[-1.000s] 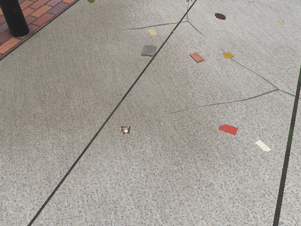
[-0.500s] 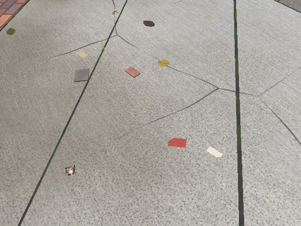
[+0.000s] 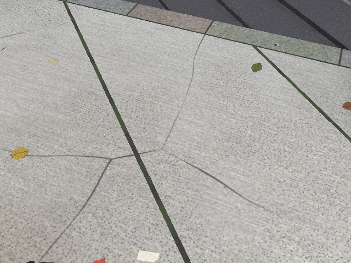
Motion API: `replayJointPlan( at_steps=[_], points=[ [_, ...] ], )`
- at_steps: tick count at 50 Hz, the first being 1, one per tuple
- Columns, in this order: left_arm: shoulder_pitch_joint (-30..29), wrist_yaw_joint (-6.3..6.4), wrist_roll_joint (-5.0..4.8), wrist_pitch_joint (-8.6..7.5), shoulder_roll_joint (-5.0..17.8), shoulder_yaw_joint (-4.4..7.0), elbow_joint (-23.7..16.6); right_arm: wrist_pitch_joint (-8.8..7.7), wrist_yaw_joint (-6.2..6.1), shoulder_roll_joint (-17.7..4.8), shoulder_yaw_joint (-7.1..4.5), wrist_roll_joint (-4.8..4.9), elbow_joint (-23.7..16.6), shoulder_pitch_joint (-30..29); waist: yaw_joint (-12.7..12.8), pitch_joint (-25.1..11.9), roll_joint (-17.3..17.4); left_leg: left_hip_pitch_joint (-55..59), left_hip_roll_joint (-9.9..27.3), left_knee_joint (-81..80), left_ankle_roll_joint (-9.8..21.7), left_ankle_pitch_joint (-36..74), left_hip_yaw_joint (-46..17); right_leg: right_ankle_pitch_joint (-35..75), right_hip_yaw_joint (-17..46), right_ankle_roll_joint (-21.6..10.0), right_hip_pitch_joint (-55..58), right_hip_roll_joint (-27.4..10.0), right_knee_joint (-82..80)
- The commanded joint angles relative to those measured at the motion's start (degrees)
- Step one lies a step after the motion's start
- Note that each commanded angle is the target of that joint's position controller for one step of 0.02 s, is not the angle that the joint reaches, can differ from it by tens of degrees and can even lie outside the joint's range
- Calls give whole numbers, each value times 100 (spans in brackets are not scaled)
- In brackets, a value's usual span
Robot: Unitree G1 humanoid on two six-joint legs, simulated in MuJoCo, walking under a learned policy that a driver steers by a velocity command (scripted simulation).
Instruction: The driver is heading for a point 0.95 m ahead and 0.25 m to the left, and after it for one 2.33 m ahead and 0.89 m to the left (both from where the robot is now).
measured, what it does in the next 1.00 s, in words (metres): walks ahead, turning left: right foot, then left foot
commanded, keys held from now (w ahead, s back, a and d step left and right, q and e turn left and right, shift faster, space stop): w+q+shift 1.00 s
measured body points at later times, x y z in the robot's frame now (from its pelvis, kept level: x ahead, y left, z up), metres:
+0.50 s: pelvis +0.46 -0.02 +0.00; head +0.48 -0.01 +0.45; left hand +0.36 +0.25 -0.13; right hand +0.66 -0.25 -0.11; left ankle +0.57 +0.13 -0.65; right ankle +0.35 -0.12 -0.74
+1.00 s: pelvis +0.89 +0.14 +0.00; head +0.92 +0.16 +0.45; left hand +1.00 +0.46 -0.05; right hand +1.03 -0.12 -0.12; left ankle +0.75 +0.08 -0.73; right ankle +1.19 +0.11 -0.67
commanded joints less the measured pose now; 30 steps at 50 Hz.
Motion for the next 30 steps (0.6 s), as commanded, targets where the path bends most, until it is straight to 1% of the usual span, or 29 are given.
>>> replayJointPlan(
  at_steps=[1,2,3,4,5,6,7,8,9,10,11,12,13,14,15,16,17,18,19,21,22,23,24,25,26,27,28,29,30],
  points=[
    [-236,-79,-5,-50,-238,-215,-552,-240,77,-89,127,-4,-207,-269,487,701,597,-560,1432,-1783,713,927,-1007,737,679,23,-422,-166,-800],
    [-489,-112,-4,-82,-176,-241,-633,-239,78,-178,120,25,-174,-242,492,822,503,-695,1287,-1977,699,1158,-700,995,405,18,-106,-77,-1538],
    [-784,-162,2,-124,-163,-275,-695,-225,75,-255,116,78,-113,-111,422,923,374,-829,1214,-2240,719,1517,-522,1176,-27,-12,350,8,-2213],
    [-1025,-195,14,-163,-221,-321,-724,-199,77,-355,115,134,-26,66,346,982,303,-893,1219,-2475,796,2007,-500,1284,-424,-63,860,52,-2659],
    [-1176,-192,25,-200,-254,-353,-703,-167,90,-450,119,177,94,308,256,983,275,-584,1175,-2443,857,2757,-521,1334,-729,-120,1086,91,-2933],
    [-1215,-159,21,-233,-255,-370,-702,-142,92,-683,92,154,154,393,287,911,411,-205,1296,-2206,924,3689,-557,1178,-738,-150,1321,134,-3177],
    [-1101,-91,38,-251,-144,-339,-644,-120,71,-926,58,131,206,406,402,715,564,295,1361,-1705,908,5212,-520,772,-755,-163,1553,314,-3338],
    [-687,-5,78,-269,36,-267,-521,-81,32,-1149,28,106,263,447,656,268,776,670,1458,-844,849,6441,-530,251,-697,-187,2102,503,-3459],
    [286,96,89,-296,269,-155,-228,-10,-13,-1265,12,96,302,429,1122,-316,945,571,1444,420,789,6742,-556,-81,-572,-200,3235,642,-3693],
    [1408,212,142,-326,567,-16,123,27,-25,-1209,29,139,271,307,1707,-874,929,-324,1173,2062,720,5640,-534,30,-266,-212,4811,353,-3954],
    [2115,359,244,-348,1137,126,306,33,34,-408,180,66,56,479,1529,-1705,-25,-1696,595,4235,774,1297,-737,-1645,1442,-102,6242,-1234,-3892],
    [2031,382,252,-361,1399,192,188,14,66,101,260,381,-213,976,1032,-2640,-1056,-3085,47,5932,738,-892,-1366,-2790,4136,-303,6899,-2495,-5003],
    [1766,361,140,-348,1001,168,273,51,25,-386,134,358,-261,291,1092,-1875,-300,-3531,302,6084,800,-173,-1548,-2531,3739,-202,6075,-2200,-5412],
    [1380,344,95,-402,560,55,348,55,59,-294,142,323,-305,-46,872,-885,-80,-3649,504,5744,768,295,-1484,-1814,2765,-189,5178,-1938,-5437],
    [1169,320,82,-450,339,28,438,89,97,-120,177,281,-226,-82,652,-398,64,-3483,675,5484,700,440,-1462,-1015,2092,-127,4472,-1699,-5604],
    [1028,335,33,-480,164,-15,491,184,145,-33,169,204,-130,-19,441,-190,39,-3232,788,5310,653,502,-1479,-631,1455,23,3994,-1410,-5779],
    [1049,352,-22,-519,58,-45,562,300,198,85,174,146,-107,154,264,-156,-241,-3080,844,5276,589,518,-1425,-379,1090,29,3733,-1417,-5891],
    [1109,333,-81,-578,-120,-79,664,395,225,134,161,123,-132,3,212,-19,-147,-3157,910,5252,574,538,-1413,-17,766,92,3642,-1323,-5985],
    [1160,323,-157,-632,-173,-89,768,473,256,200,157,101,-241,-251,160,170,-154,-3401,953,5183,547,608,-1367,261,428,131,3603,-1300,-6126],
    [1225,324,-186,-702,-257,-109,897,539,319,268,185,64,-490,-896,161,488,-84,-3721,958,4892,512,1125,-1165,981,-349,260,3484,-1102,-6368],
    [1228,324,-161,-725,-311,-125,948,537,346,306,218,85,-586,-1132,140,594,-120,-3692,881,4594,529,1465,-999,1467,-762,328,3390,-905,-6424],
    [1238,332,-135,-742,-308,-131,987,535,368,306,246,107,-666,-1332,123,673,-148,-3656,788,4290,567,1759,-849,1929,-1082,353,3375,-771,-6441],
    [1252,352,-126,-758,-211,-118,1010,527,401,275,271,114,-762,-1519,90,699,-129,-3577,757,3872,641,2035,-743,2229,-1278,385,3440,-765,-6471],
    [1266,387,-126,-756,-117,-109,1042,517,438,202,286,111,-832,-1708,77,776,11,-3458,677,3372,722,2192,-563,2538,-1492,434,3546,-739,-6544],
    [1247,428,-120,-744,-35,-109,1045,528,464,166,298,140,-803,-1773,91,718,142,-3176,481,3001,799,2319,-314,3046,-1746,531,3668,-621,-6563],
    [1347,453,-139,-754,188,-85,1055,503,493,184,340,99,-967,-1961,32,877,59,-2930,436,2488,921,2335,-165,4078,-1837,569,3721,-822,-6392],
    [1463,508,-139,-721,317,-64,1093,496,495,47,325,84,-969,-2017,5,806,72,-2692,155,2273,1012,2265,120,5371,-1899,612,4065,-875,-6109],
    [1531,568,-124,-654,490,-24,1092,491,475,-74,299,74,-898,-1809,-131,607,-49,-2340,-61,2130,1093,2131,247,6268,-1916,638,4358,-923,-5661],
    [1404,637,-77,-558,699,39,1013,503,444,-274,236,102,-751,-1271,-442,215,-217,-1721,-277,2119,1159,1808,290,7019,-1844,641,4531,-1027,-4998]
  ],
)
